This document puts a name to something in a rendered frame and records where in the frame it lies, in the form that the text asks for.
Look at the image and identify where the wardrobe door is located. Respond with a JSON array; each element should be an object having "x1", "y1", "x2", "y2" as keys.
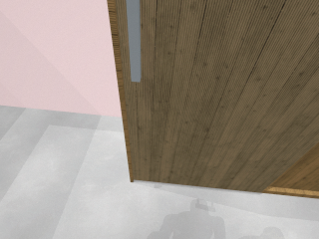
[
  {"x1": 115, "y1": 0, "x2": 319, "y2": 193},
  {"x1": 269, "y1": 142, "x2": 319, "y2": 191}
]

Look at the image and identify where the handle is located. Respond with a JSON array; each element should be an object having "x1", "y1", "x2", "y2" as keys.
[{"x1": 126, "y1": 0, "x2": 142, "y2": 83}]

